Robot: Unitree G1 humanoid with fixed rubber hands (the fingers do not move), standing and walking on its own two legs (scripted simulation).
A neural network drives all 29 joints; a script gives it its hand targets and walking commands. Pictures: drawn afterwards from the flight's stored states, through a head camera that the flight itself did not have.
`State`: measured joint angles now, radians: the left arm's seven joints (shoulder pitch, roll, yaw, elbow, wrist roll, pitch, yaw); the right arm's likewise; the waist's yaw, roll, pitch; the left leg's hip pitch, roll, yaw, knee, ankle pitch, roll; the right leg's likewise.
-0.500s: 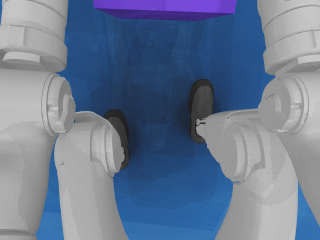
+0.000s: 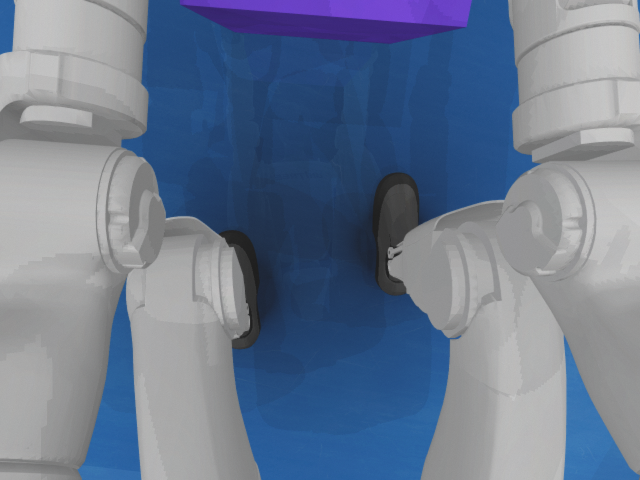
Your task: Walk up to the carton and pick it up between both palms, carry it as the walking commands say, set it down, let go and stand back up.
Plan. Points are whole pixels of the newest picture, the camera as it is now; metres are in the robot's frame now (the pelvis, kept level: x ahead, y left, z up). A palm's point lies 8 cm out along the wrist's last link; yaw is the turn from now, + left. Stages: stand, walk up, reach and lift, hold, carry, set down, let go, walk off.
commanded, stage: reach and lift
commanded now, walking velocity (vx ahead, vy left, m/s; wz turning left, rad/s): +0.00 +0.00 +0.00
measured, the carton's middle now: out of the picture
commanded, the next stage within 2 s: none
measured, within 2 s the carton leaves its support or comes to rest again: neither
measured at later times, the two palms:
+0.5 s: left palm out of the picture +0.60 +0.12 -0.08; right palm out of the picture +0.55 -0.17 -0.09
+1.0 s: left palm out of the picture +0.58 +0.12 +0.00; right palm out of the picture +0.53 -0.16 -0.02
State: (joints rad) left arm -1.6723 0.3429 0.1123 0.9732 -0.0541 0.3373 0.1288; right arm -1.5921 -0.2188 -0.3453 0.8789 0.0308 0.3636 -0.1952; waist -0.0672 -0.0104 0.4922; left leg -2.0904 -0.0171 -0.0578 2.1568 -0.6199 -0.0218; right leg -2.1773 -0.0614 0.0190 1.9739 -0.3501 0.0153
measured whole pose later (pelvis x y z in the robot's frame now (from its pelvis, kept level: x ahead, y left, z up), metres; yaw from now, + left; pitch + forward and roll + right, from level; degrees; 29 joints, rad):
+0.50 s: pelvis +0.00 +0.00 +0.02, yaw +2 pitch +27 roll -3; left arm -1.61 0.27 0.19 0.87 0.06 0.44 0.09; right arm -1.42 -0.11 -0.48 0.65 -0.05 0.45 -0.17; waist -0.08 -0.01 0.50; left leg -1.96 -0.05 -0.07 2.13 -0.64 -0.02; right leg -2.04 -0.05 0.03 1.97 -0.40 0.02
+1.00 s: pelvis +0.00 -0.01 +0.06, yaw +4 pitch +22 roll -1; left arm -1.54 0.23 0.23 0.80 0.09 0.47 0.05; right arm -1.31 -0.03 -0.50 0.48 -0.08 0.52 -0.19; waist -0.08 0.00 0.51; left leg -1.76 -0.06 -0.07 1.98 -0.61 -0.04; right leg -1.84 -0.04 0.04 1.86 -0.41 0.04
